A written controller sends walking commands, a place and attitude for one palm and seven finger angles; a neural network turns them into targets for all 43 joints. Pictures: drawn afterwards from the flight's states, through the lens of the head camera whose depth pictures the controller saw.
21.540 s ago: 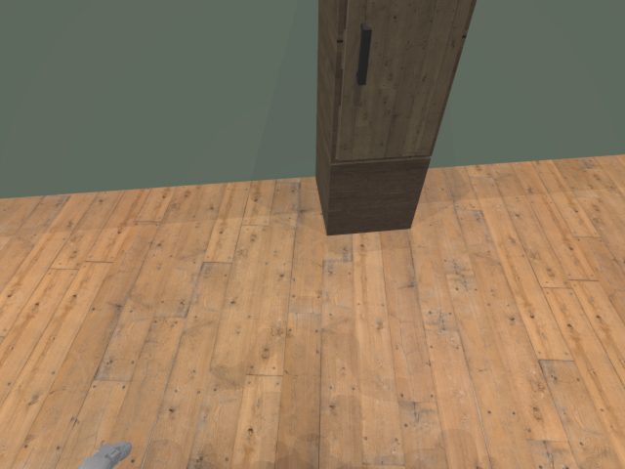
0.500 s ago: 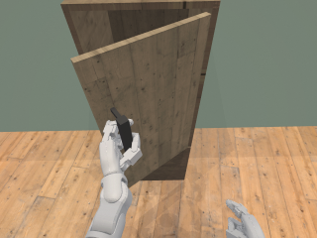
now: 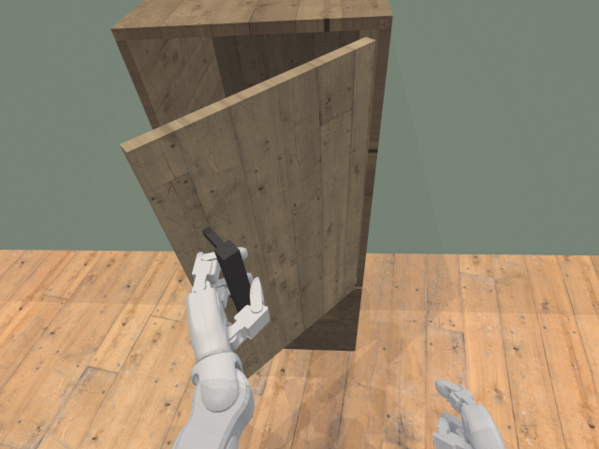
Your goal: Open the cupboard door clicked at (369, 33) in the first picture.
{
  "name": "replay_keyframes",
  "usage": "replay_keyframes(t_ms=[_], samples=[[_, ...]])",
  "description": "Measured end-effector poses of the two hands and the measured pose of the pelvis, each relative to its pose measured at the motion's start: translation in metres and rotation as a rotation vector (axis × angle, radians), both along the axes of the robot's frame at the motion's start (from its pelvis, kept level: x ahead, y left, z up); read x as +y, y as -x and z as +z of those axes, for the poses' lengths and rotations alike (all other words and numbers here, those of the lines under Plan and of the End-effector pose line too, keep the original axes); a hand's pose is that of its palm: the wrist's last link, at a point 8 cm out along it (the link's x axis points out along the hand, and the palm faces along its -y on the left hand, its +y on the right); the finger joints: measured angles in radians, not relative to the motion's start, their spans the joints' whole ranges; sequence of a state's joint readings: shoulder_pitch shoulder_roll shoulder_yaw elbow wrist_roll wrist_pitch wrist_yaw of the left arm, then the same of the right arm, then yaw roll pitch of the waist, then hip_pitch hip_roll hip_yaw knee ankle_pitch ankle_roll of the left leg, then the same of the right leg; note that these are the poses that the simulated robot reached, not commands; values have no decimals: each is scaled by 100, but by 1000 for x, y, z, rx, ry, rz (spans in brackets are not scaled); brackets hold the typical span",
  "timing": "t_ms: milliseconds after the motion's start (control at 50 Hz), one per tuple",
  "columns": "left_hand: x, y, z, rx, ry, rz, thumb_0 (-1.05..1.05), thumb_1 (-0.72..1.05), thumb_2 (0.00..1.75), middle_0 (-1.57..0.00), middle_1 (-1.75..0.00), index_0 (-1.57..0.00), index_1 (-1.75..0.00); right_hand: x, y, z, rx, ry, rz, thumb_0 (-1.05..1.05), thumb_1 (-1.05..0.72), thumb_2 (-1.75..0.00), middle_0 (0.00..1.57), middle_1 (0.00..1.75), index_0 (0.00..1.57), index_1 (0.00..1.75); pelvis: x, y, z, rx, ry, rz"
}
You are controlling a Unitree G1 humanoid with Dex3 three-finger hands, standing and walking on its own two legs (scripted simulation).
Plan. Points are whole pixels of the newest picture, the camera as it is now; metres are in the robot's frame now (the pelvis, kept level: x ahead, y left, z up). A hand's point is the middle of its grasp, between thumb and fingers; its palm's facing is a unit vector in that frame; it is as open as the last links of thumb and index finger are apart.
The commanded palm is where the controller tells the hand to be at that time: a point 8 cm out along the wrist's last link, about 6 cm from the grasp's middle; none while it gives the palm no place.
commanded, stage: open thumb and fingers to let go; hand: left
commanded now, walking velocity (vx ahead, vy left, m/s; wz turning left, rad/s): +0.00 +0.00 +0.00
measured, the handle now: (230, 275) +0.33 +0.10 +0.08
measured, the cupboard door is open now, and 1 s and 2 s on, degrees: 44 45 45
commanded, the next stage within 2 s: slide the hand sideways off the handle in 0.68 s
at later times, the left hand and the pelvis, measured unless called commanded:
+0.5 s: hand (251, 318) +0.27 +0.07 +0.08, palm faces +0.35 -0.94 -0.01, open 14.0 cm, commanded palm +0.23 +0.12 +0.07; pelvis -0.01 -0.01 +0.00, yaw -1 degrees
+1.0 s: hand (238, 343) +0.24 +0.08 +0.08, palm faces -0.19 -0.98 +0.00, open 16.4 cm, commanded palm +0.23 +0.13 +0.07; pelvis -0.02 +0.05 +0.00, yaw -3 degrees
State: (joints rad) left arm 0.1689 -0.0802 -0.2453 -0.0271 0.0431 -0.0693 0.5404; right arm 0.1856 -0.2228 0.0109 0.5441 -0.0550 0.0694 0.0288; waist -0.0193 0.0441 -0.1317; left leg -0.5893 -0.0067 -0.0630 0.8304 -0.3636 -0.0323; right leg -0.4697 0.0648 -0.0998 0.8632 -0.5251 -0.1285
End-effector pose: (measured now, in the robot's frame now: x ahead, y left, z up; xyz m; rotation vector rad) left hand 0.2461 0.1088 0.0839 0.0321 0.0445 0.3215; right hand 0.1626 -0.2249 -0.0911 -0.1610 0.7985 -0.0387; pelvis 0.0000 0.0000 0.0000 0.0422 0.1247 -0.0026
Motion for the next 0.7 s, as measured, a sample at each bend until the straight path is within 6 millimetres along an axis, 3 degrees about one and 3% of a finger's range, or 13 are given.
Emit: replay_keyframes(t_ms=[140, 400, 520, 700], samples=[[-1, 4, -3, 5, -3, 41, 0, 39, 71, -31, -123, -32, -127, -4, 6, -5, 2, -26, -9, 1, -91, -90, 19, 30, 20, 30, -8, 2, 0, 9, -13, 0], [-3, 13, -4, -19, 16, 22, 0, -30, 39, -27, -116, -28, -117, -9, 14, -5, -15, -30, -36, 1, -91, -90, 20, 30, 20, 30, -11, 5, -1, 2, -19, -27], [4, 17, -6, -28, 23, 37, -1, -44, 33, -26, -100, -26, -101, -9, 15, -4, -22, -9, -41, 1, -91, -90, 20, 30, 20, 30, -6, 8, -2, -1, -10, -27], [6, 16, -8, -37, 22, -16, -1, -49, 31, -22, -63, -23, -64, 4, 17, -2, -28, 5, -44, 1, -91, -90, 20, 30, 20, 30, 7, 14, -4, 6, 3, -26]])
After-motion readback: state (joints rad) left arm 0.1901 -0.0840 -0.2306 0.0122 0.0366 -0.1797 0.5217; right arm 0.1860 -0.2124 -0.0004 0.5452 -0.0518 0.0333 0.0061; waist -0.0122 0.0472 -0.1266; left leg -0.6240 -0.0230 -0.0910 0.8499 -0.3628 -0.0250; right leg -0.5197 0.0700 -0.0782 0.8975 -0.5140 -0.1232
